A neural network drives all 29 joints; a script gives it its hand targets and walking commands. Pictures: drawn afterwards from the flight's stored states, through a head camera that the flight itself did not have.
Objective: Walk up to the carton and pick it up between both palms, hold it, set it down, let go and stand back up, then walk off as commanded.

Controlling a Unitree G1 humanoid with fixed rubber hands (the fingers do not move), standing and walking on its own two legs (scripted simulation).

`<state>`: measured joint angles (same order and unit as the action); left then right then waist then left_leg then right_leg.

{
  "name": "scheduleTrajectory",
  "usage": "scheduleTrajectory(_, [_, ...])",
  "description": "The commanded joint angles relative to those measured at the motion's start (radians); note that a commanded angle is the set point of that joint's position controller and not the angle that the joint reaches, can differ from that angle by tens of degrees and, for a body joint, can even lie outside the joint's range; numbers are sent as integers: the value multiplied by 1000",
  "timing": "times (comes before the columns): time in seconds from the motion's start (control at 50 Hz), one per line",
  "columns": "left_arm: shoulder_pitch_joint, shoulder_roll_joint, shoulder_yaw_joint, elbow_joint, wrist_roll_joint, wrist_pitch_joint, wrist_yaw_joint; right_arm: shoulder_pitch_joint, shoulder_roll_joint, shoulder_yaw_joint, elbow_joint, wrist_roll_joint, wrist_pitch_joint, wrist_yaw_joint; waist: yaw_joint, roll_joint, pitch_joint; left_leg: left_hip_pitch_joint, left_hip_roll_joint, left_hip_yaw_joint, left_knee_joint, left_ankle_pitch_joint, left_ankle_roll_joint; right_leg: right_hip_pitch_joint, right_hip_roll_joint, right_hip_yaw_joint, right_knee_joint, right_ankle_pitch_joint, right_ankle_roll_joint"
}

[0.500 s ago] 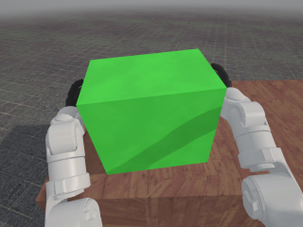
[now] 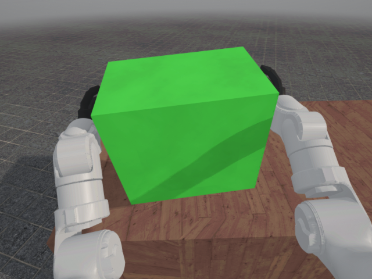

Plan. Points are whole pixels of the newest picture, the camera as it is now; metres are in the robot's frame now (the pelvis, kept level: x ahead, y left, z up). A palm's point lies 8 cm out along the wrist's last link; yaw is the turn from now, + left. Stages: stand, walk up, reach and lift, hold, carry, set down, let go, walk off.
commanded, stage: hold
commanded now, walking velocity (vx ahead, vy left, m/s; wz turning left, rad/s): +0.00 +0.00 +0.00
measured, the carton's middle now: (185, 128) +0.38 +0.01 +0.22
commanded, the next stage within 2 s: none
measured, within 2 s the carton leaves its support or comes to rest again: neither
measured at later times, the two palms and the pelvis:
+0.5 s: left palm (89, 131) +0.34 +0.19 +0.24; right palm (275, 109) +0.37 -0.17 +0.26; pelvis +0.00 +0.00 +0.00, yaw +0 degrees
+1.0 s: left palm (94, 135) +0.37 +0.20 +0.21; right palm (267, 114) +0.39 -0.17 +0.23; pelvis +0.02 +0.00 +0.00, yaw +0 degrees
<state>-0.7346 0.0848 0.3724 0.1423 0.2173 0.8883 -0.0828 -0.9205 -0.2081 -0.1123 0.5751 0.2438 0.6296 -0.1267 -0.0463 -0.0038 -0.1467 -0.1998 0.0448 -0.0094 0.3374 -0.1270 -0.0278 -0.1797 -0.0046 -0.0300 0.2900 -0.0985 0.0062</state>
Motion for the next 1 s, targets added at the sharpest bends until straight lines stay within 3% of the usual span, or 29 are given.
scheduleTrajectory(0.0, [-722,-379,-370,-35,-166,-98,-168,-702,520,261,-231,101,-67,185,-25,-7,-317,17,-78,20,-108,-52,29,302,68,13,-30,-17,2])
scheduleTrajectory(0.02, [-734,-370,-365,-73,-176,-104,-163,-698,536,270,-246,109,-66,180,-26,-38,-331,32,-86,20,-101,-8,26,316,66,3,-29,7,12])
scheduleTrajectory(0.04, [-724,-375,-399,-115,-195,-109,-158,-686,533,284,-279,128,-72,176,-33,-6,-382,65,-91,29,-79,55,18,324,58,9,-29,67,13])
scheduleTrajectory(0.08, [-724,-420,-464,-215,-236,-116,-141,-665,534,322,-367,168,-78,168,-46,1,-497,128,-92,19,-48,165,3,367,72,0,-4,190,16])
scheduleTrajectory(0.1, [-708,-416,-473,-243,-229,-113,-137,-649,539,349,-406,177,-73,152,-36,1,-506,153,-96,18,-24,238,4,384,70,1,-2,257,16])
scheduleTrajectory(0.14, [-707,-427,-531,-348,-272,-111,-125,-616,531,378,-497,216,-68,141,-68,20,-590,194,-102,9,9,322,-17,424,82,-3,20,358,15])
scheduleTrajectory(0.16, [-687,-438,-536,-374,-270,-109,-121,-615,539,406,-549,243,-67,130,-53,13,-600,206,-106,11,19,384,-17,445,79,-1,29,424,26])
scheduleTrajectory(0.18, [-699,-443,-555,-443,-277,-111,-112,-611,545,422,-590,253,-64,119,-59,22,-639,243,-108,7,42,450,-24,459,83,-4,43,499,29])
scheduleTrajectory(0.2, [-702,-454,-590,-481,-296,-106,-101,-630,555,451,-658,286,-64,114,-46,29,-669,240,-113,8,60,484,-29,465,88,-6,51,532,26])
scheduleTrajectory(0.22, [-687,-442,-596,-480,-292,-93,-100,-604,520,436,-629,296,-46,106,-69,58,-616,239,-112,-1,54,465,-42,433,88,-5,44,506,24])
scheduleTrajectory(0.24, [-686,-435,-592,-483,-294,-89,-101,-614,518,441,-664,295,-47,101,-71,30,-602,221,-112,-4,60,466,-38,446,86,-1,46,531,27])
scheduleTrajectory(0.28, [-693,-427,-601,-507,-293,-79,-93,-623,517,442,-685,284,-36,100,-59,35,-556,192,-109,-2,44,405,-32,414,82,-4,42,447,26])
scheduleTrajectory(0.34, [-696,-431,-575,-427,-271,-66,-97,-637,508,408,-623,256,-24,110,-50,35,-445,157,-102,4,13,287,-23,339,79,-11,16,280,13])
scheduleTrajectory(0.36, [-739,-423,-566,-398,-261,-65,-98,-631,498,381,-545,243,-14,119,-54,51,-388,140,-98,5,-9,214,-22,298,71,-11,1,194,9])
scheduleTrajectory(0.38, [-734,-420,-561,-389,-267,-64,-102,-639,527,390,-557,232,-20,124,-46,35,-432,136,-101,16,-8,199,-13,313,63,-3,4,201,12])
scheduleTrajectory(0.44, [-758,-418,-512,-242,-249,-71,-112,-691,517,328,-446,185,-26,145,-41,-4,-326,61,-87,13,-62,40,7,249,63,-3,-28,35,2])
scheduleTrajectory(0.46, [-779,-427,-508,-245,-244,-78,-114,-689,538,319,-416,171,-30,152,-34,27,-349,42,-88,20,-71,11,8,268,57,5,-16,12,0])
scheduleTrajectory(0.48, [-771,-401,-468,-161,-213,-72,-121,-684,509,291,-337,146,-26,162,-37,24,-274,8,-81,16,-97,-64,17,252,58,2,-27,-45,-2])
scheduleTrajectory(0.5, [-770,-394,-445,-139,-210,-76,-127,-687,522,282,-307,128,-29,172,-33,0,-270,-7,-80,18,-107,-87,26,262,57,-3,-22,-68,1])
scheduleTrajectory(0.56, [-741,-362,-374,-25,-152,-63,-152,-691,496,247,-215,86,-29,186,-26,4,-199,-51,-68,20,-133,-182,44,257,53,12,-28,-153,2])
scheduleTrajectory(0.64, [-754,-345,-343,6,-141,-82,-174,-675,504,208,-128,59,-36,203,-30,4,-209,-79,-66,17,-150,-231,48,269,68,19,-24,-184,0])
scheduleTrajectory(0.66, [-757,-353,-344,0,-147,-87,-173,-704,525,229,-154,69,-51,202,-18,-6,-239,-65,-66,16,-144,-194,47,289,67,22,-21,-151,5])
scheduleTrajectory(0.72, [-770,-387,-386,-39,-178,-108,-159,-698,507,213,-162,73,-66,199,-52,15,-296,-9,-71,14,-132,-120,21,293,69,7,-22,-57,4])
scheduleTrajectory(0.76, [-736,-370,-384,-55,-191,-115,-153,-711,537,265,-235,105,-78,192,-26,-11,-330,22,-83,27,-101,-34,30,289,61,15,-31,-19,10])
scheduleTrajectory(0.78, [-722,-386,-405,-118,-191,-118,-149,-686,552,296,-285,126,-82,181,-14,-14,-373,65,-84,28,-79,60,23,318,62,7,-22,68,14])
scheduleTrajectory(0.82, [-708,-398,-437,-191,-223,-120,-136,-650,555,335,-358,151,-83,171,-28,-25,-452,128,-96,25,-47,154,19,341,64,-1,-13,168,26])
scheduleTrajectory(0.86, [-701,-422,-490,-278,-247,-115,-133,-629,542,368,-433,192,-78,149,-51,6,-499,177,-104,23,-11,291,-4,384,75,-6,3,308,24])
scheduleTrajectory(0.94, [-656,-431,-551,-443,-283,-97,-119,-615,541,449,-634,284,-59,111,-54,6,-639,229,-116,12,46,457,-24,484,82,-3,42,544,34])
scheduleTrajectory(0.98, [-679,-432,-587,-540,-304,-95,-105,-596,539,462,-689,303,-51,95,-62,39,-655,246,-116,-1,72,516,-42,476,86,-3,64,599,26])
